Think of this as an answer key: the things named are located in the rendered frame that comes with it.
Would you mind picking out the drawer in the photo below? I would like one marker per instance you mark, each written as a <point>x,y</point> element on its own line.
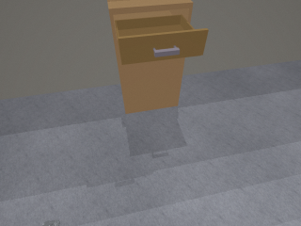
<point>137,37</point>

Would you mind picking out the cabinet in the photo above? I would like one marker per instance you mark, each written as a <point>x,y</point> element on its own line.
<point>154,84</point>

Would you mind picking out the handle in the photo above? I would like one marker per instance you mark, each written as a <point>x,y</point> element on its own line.
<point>166,52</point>

